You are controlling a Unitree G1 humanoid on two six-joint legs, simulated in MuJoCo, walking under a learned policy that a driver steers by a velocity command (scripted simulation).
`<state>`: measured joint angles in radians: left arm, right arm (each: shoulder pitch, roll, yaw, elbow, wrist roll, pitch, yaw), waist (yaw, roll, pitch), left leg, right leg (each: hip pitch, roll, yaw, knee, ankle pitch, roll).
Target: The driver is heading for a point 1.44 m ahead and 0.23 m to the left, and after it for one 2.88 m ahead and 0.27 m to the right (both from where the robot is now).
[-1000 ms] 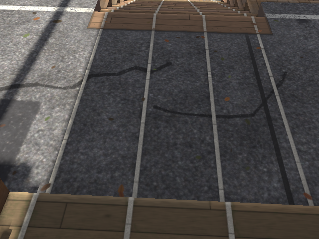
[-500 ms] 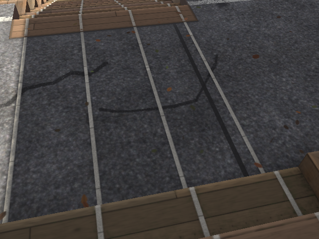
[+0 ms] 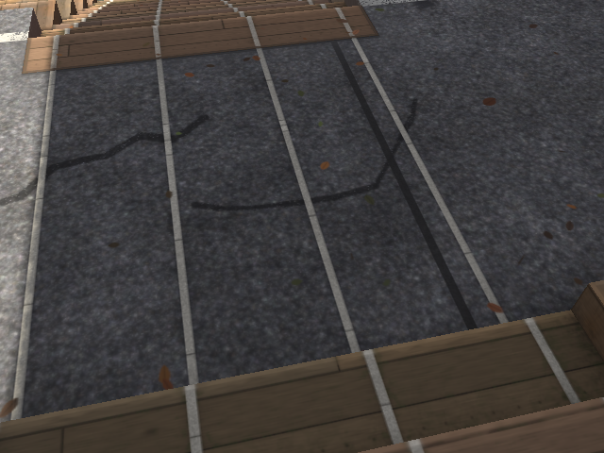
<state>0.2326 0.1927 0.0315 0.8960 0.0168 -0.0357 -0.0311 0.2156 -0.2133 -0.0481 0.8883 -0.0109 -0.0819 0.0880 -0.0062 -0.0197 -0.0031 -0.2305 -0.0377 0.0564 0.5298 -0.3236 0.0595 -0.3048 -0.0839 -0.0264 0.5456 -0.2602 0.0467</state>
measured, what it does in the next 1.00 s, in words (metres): walks ahead, turning left: left foot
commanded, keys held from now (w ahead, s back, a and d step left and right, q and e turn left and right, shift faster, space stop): q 0.28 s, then w+q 0.32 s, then w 0.04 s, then w+e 0.02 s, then e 0.34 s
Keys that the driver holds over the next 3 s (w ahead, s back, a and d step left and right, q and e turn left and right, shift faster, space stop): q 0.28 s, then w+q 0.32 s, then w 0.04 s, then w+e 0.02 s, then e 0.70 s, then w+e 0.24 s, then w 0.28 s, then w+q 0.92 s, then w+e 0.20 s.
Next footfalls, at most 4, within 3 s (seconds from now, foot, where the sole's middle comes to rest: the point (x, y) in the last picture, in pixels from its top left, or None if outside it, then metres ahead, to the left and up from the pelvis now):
0.68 left None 0.07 0.17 -0.77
1.06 right None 0.39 0.08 -0.92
1.48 left None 0.35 0.27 -0.92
2.12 right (307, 413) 0.72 0.00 -1.06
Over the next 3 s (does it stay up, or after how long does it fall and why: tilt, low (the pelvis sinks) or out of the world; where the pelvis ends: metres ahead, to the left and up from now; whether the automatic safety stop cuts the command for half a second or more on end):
stays up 1.12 0.17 -0.44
